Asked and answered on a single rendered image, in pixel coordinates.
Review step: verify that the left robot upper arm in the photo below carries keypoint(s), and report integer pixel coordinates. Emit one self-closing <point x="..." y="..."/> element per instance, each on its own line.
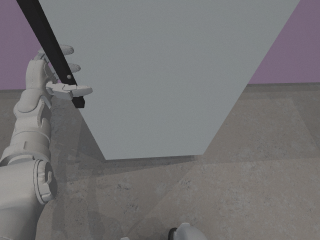
<point x="25" y="189"/>

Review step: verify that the handle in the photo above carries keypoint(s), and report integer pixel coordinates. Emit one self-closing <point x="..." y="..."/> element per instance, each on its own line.
<point x="36" y="18"/>

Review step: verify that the robot right foot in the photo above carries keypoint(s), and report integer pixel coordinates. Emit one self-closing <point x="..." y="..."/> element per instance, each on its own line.
<point x="171" y="233"/>

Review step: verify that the right robot thigh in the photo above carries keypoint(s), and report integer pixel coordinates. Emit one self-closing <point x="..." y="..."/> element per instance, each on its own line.
<point x="188" y="233"/>

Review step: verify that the fridge door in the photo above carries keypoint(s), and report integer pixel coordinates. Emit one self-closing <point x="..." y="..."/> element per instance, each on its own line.
<point x="164" y="74"/>

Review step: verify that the left robot forearm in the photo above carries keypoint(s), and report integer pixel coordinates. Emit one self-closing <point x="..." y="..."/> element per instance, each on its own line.
<point x="31" y="137"/>

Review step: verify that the robot left hand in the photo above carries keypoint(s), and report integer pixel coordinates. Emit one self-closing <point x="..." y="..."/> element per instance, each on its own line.
<point x="40" y="76"/>

